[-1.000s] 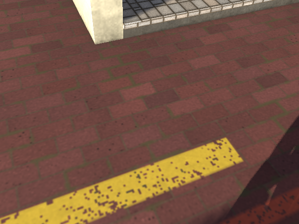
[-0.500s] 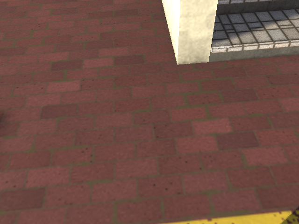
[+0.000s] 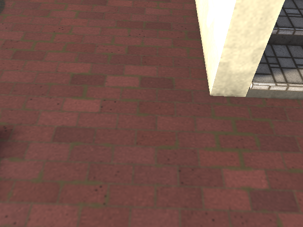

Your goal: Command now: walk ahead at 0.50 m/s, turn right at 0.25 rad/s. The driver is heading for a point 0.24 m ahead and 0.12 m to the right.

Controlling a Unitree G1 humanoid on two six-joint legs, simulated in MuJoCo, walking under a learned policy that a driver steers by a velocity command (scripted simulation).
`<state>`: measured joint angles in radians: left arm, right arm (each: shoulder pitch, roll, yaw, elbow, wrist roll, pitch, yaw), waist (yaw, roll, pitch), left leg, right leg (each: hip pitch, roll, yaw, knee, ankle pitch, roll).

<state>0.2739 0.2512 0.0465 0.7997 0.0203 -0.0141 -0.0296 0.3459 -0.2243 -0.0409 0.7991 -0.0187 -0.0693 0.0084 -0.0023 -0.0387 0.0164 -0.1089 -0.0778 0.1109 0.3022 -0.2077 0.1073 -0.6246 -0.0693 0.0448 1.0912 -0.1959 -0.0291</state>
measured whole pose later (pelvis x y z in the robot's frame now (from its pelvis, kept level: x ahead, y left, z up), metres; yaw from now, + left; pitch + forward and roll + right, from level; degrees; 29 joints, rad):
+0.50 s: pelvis +0.19 -0.03 -0.01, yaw -6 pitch +0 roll +0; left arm 0.23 0.19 0.01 0.91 0.02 -0.04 0.01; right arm 0.26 -0.21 -0.02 0.90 -0.02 0.01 -0.02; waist -0.01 0.02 0.06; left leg -0.41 0.03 -0.03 0.92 -0.40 0.00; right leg -0.28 0.07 -0.08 0.38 -0.10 -0.11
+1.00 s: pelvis +0.24 +0.00 +0.00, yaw -6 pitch -1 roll +0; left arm 0.28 0.17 0.01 1.09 0.01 -0.01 0.03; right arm 0.30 -0.15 0.00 1.08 -0.01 -0.02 -0.04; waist 0.01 0.00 0.02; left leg -0.14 -0.01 0.02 0.40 -0.23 0.02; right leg -0.20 0.02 -0.04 0.39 -0.17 -0.04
